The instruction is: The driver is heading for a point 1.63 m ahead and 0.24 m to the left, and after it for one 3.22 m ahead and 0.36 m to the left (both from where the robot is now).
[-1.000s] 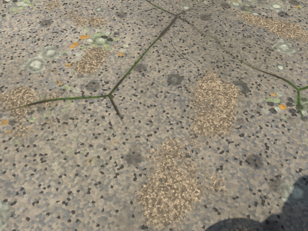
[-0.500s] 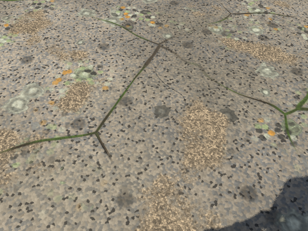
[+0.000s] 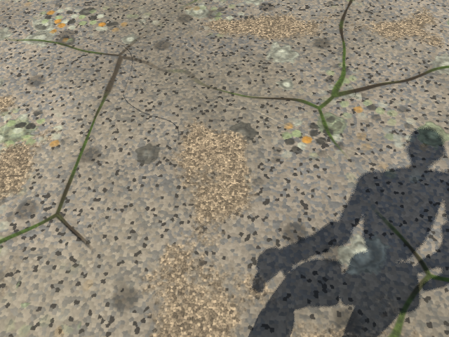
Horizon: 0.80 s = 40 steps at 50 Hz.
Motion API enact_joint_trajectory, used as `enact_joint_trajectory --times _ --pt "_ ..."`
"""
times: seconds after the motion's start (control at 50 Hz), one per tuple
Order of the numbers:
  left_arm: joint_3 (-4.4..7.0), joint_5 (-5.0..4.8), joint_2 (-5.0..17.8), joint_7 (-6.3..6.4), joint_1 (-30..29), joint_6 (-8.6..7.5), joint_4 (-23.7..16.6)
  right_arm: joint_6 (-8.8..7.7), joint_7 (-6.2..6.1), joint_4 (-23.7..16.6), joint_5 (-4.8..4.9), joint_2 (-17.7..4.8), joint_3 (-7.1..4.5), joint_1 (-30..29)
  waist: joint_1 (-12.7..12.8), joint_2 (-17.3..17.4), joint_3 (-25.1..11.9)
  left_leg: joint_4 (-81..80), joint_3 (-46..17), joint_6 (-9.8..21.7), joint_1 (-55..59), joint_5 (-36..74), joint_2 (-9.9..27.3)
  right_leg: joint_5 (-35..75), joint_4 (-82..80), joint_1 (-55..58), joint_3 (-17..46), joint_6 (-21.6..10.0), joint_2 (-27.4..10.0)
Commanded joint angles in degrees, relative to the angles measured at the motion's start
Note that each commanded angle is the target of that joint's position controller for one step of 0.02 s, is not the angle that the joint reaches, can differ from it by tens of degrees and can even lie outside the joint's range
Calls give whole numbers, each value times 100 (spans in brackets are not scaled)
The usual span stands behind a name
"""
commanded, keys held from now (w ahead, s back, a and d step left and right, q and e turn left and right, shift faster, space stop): no key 0.56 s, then w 0.44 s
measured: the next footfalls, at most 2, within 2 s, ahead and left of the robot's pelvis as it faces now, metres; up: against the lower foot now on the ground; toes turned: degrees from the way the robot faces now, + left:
left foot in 0.24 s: +0.04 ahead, +0.13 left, +0.00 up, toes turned -4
left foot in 1.26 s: +0.39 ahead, +0.07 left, +0.00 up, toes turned +0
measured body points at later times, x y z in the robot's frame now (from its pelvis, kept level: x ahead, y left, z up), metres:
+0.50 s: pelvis +0.00 +0.04 +0.00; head +0.00 +0.05 +0.45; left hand +0.07 +0.29 -0.15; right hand +0.08 -0.22 -0.13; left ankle +0.00 +0.13 -0.74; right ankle -0.02 -0.09 -0.74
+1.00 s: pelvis +0.08 -0.01 +0.00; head +0.09 -0.03 +0.45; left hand +0.01 +0.24 -0.14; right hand +0.17 -0.27 -0.14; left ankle +0.11 +0.12 -0.68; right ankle +0.00 -0.08 -0.74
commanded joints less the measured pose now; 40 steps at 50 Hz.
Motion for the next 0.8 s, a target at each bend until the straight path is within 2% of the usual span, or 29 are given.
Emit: enact_joint_trajectory --times 0.02,0.1,0.16,0.2,0.22,0.24,0.26,0.28,0.3,0.32,0.34,0.38,0.42,0.44,0.46,0.48,0.56,0.58,0.6,0.64,0.68,0.7,0.74,0.78,0.8 --pt "166 52 814 21 275 -74 -217 12 -11 -249 15 -389 -74 102 108 -802 -608 -400 75 -6 -182 29 -30 2921 -391 766 1203 -866 -1468" --pt "123 106 829 17 253 -69 -181 -1 -29 -276 42 -357 -39 -61 194 -834 -542 -1049 69 134 337 -72 -72 2308 -407 470 1386 -857 -1514" --pt "76 128 818 16 103 -70 -139 -33 -67 -232 83 -342 -13 -3 160 -865 -529 -1681 100 259 922 -170 -154 2287 -318 236 1516 -802 -1529" --pt "28 90 776 33 -51 -64 -87 -69 -96 -114 92 -261 18 237 -9 -791 -524 -2658 167 349 1504 220 -214 2246 -159 94 1559 -640 -1454" --pt "-6 41 729 46 -134 -57 -60 -111 -114 -9 73 -183 48 453 -161 -678 -502 -3648 178 400 2032 942 -191 1997 -33 -114 1508 -435 -1332" --pt "-71 25 554 43 -7 -88 -45 -190 -152 28 -7 -314 47 500 -81 -377 -561 -4175 -333 466 2601 1482 262 1349 88 -463 1455 -131 -1143" --pt "-157 23 231 38 332 -117 -30 -273 -176 -8 -119 -632 49 539 126 581 -790 -4428 -1538 687 3059 2455 1437 -88 792 -778 924 112 -634" --pt "-114 -43 384 79 317 -45 56 -269 -120 -1 -33 -814 42 136 198 1070 -532 -4199 -1711 1350 1977 3375 1857 -1313 763 -404 328 197 -145" --pt "-81 -9 550 94 303 -1 213 -318 -64 -68 -21 -462 131 -112 202 736 -474 -4235 -1539 1479 1775 3226 1690 -1417 1104 -95 303 250 -282" --pt "-91 -12 472 77 226 9 276 -354 -35 -36 -9 -352 192 -216 223 693 -405 -4221 -1277 1345 1665 2958 1424 -1117 942 18 294 259 -276" --pt "-113 -15 393 56 170 2 333 -345 -40 20 -30 -370 208 -254 260 682 -345 -4163 -1006 1157 1664 2697 1129 -753 676 123 255 305 -309" --pt "-157 51 331 26 171 -18 485 -346 -69 162 10 -509 189 -108 256 693 -368 -4010 -760 887 1769 2594 835 252 5 402 231 380 -395" --pt "-158 80 461 45 183 -49 621 -346 -50 240 48 -558 166 33 167 472 -437 -4012 -794 733 1772 2023 730 617 -211 591 371 451 -613" --pt "-150 39 505 50 139 -58 724 -342 -30 296 74 -482 172 187 26 239 -281 -4151 -742 680 1710 1733 580 654 -172 471 462 473 -665" --pt "-168 6 405 44 167 -71 827 -332 -40 382 78 -417 187 163 90 101 -167 -4124 -635 641 1839 1540 513 569 -286 260 510 476 -672" --pt "-194 13 341 46 205 -89 925 -315 -53 432 62 -396 184 153 94 31 -125 -4049 -581 621 1949 1506 478 584 -376 164 528 467 -701" --pt "-228 23 344 87 168 -149 1177 -315 -34 612 42 -336 187 207 27 -194 -228 -3916 -505 639 2113 1656 438 674 -514 135 584 413 -762" --pt "-249 28 299 90 215 -151 1247 -311 -24 677 34 -327 188 268 6 -173 -351 -3993 -505 650 2149 1020 392 264 -518 163 543 384 -712" --pt "-240 40 325 93 223 -147 1273 -283 -16 722 28 -446 136 312 -19 -83 -293 -4017 -547 708 2095 124 325 -367 -321 14 420 316 -566" --pt "-209 112 374 63 176 -128 1223 -205 14 764 9 -639 43 462 -94 216 4 -4250 -992 997 1808 -1775 489 -1759 257 -604 175 140 -284" --pt "-252 165 164 -1 74 -174 1128 -179 31 866 -3 -739 -25 750 -145 577 347 -4766 -1857 1378 1707 -2679 1107 -1652 1030 -1114 -243 91 -207" --pt "-272 194 86 -26 20 -226 1070 -203 39 902 -2 -705 -44 801 -131 638 432 -4948 -2195 1536 1499 -2648 1407 -1287 1378 -1048 -390 93 -351" --pt "-265 162 92 -70 243 -332 1097 -273 73 827 -15 -673 -60 538 100 532 354 -4944 -2075 1533 1175 -2155 1430 -1160 1388 -675 -409 16 -508" --pt "-259 111 6 -85 1006 -420 1381 -312 121 655 36 -641 -74 -2 519 427 280 -4448 -1284 1264 336 -1801 924 -882 436 661 -591 -126 -316" --pt "-225 119 97 -54 1487 -457 1559 -328 139 550 17 -523 -61 -228 711 93 357 -3665 -819 1107 -212 -1632 519 -1131 -141 1247 -213 -187 -384"
Over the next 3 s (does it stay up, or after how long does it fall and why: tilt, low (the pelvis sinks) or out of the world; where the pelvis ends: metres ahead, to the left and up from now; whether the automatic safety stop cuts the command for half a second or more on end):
stays up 1.17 0.10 -0.02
